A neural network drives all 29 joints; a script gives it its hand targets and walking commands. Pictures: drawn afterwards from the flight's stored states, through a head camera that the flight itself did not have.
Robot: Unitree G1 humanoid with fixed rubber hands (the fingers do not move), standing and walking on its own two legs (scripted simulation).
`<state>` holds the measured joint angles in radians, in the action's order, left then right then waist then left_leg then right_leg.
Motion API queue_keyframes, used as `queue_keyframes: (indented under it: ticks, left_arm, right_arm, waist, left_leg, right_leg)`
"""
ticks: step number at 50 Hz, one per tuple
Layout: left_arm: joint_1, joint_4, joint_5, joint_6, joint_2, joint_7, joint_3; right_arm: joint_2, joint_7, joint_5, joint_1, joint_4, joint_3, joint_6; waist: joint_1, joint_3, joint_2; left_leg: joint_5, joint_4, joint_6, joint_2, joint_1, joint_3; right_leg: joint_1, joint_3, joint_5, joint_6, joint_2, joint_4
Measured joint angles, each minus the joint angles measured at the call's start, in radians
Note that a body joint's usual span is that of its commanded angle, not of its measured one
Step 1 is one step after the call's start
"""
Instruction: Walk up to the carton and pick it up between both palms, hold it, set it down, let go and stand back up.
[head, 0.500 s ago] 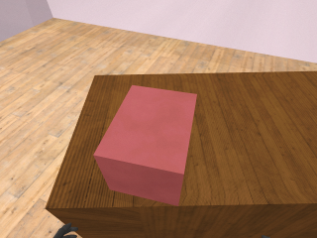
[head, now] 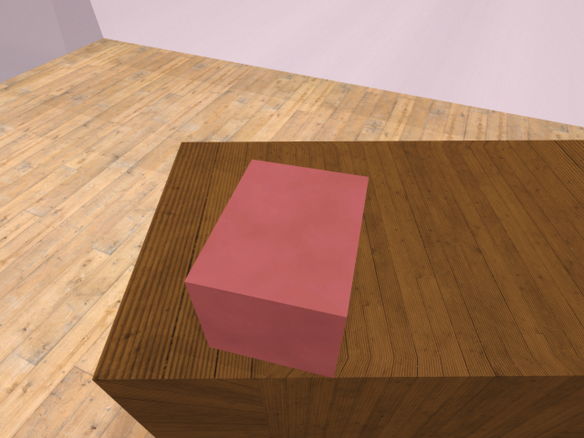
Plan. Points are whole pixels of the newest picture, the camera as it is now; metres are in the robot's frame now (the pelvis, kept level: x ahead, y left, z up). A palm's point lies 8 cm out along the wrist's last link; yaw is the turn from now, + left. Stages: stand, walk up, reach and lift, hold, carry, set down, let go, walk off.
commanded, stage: stand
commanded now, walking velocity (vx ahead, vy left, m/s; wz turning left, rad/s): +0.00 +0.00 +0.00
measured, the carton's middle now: (289, 261) +0.43 +0.02 -0.03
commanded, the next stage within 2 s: none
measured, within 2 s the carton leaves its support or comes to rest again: neither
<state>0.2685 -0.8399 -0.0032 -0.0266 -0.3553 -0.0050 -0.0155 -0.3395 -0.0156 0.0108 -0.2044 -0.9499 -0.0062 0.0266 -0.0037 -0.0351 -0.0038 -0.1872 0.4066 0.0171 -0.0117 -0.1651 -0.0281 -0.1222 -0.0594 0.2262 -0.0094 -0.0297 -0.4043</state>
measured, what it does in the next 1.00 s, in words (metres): stands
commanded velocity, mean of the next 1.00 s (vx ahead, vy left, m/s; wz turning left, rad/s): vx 0.00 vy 0.00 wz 0.00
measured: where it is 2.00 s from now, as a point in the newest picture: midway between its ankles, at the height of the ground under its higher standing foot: outside the picture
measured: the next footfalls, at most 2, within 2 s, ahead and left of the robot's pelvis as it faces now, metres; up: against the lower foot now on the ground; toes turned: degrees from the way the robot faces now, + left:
none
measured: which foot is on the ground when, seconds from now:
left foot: down 0.00-1.00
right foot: down 0.00-1.00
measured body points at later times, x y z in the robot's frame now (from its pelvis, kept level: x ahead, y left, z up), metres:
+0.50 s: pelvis -0.01 +0.01 +0.00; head -0.01 +0.01 +0.45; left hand +0.05 +0.31 -0.12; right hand +0.07 -0.30 -0.12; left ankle +0.02 +0.13 -0.74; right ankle +0.00 -0.12 -0.74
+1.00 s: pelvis +0.00 +0.00 +0.00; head -0.01 +0.00 +0.45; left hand +0.06 +0.31 -0.12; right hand +0.06 -0.30 -0.12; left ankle +0.02 +0.13 -0.74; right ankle +0.00 -0.12 -0.74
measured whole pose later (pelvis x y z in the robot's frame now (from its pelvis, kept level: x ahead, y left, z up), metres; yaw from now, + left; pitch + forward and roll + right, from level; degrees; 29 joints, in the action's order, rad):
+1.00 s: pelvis +0.00 +0.00 +0.00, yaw +0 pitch -3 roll +0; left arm 0.23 -0.99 0.00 -0.03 -0.36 0.00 -0.03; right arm -0.37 0.00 0.00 -0.19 -1.04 -0.01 0.03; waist -0.01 -0.05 -0.01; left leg -0.15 0.35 0.01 -0.01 -0.15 -0.03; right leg -0.10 -0.07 0.19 -0.01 -0.03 -0.34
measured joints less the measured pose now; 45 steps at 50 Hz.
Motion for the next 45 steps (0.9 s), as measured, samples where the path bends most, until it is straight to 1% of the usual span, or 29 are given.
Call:
queue_keyframes:
  ticks: [9,14,20,23,36,45]
  left_arm:
    - [-0.008,-0.045,0.002,-0.005,0.011,0.001,0.002]
    - [-0.004,-0.068,0.003,-0.007,0.013,0.001,-0.001]
    - [-0.004,-0.096,-0.001,0.000,0.008,0.000,-0.002]
    - [-0.006,-0.106,0.001,-0.005,0.005,-0.002,-0.005]
    - [-0.029,-0.133,0.001,-0.001,-0.003,0.007,-0.011]
    - [-0.032,-0.149,-0.001,-0.004,-0.002,0.002,-0.015]
  right_arm:
    - [0.002,-0.004,0.001,0.006,-0.046,0.008,0.004]
    - [-0.008,0.008,-0.001,0.013,-0.058,0.003,0.008]
    - [-0.017,0.011,-0.004,0.018,-0.069,0.002,0.003]
    - [-0.020,0.011,-0.005,0.016,-0.071,0.000,0.004]
    - [-0.022,0.011,-0.007,0.012,-0.080,0.002,0.003]
    - [-0.020,0.014,-0.008,0.013,-0.092,0.002,0.001]
  waist:
    - [0.006,-0.004,0.006]
    - [0.013,-0.005,0.008]
    - [0.007,-0.004,0.010]
    - [0.009,-0.006,0.014]
    - [0.003,-0.008,0.001]
    - [0.001,-0.011,-0.004]
  left_leg:
    - [0.020,-0.023,-0.003,0.006,0.003,-0.008]
    - [0.021,-0.025,-0.006,0.005,0.008,-0.004]
    - [0.028,-0.033,-0.008,0.006,0.009,-0.006]
    - [0.031,-0.038,-0.007,0.008,0.013,-0.004]
    - [0.038,-0.046,-0.008,0.011,0.011,-0.005]
    - [0.039,-0.055,-0.005,0.006,0.021,-0.006]
  right_leg:
    - [0.008,-0.009,-0.018,-0.002,-0.005,0.027]
    - [0.014,-0.004,-0.024,-0.003,-0.004,0.034]
    - [0.018,-0.006,-0.033,-0.006,-0.005,0.047]
    - [0.018,-0.005,-0.032,-0.006,-0.007,0.043]
    - [0.014,-0.006,-0.036,-0.006,-0.009,0.046]
    - [0.026,-0.006,-0.040,-0.003,-0.004,0.060]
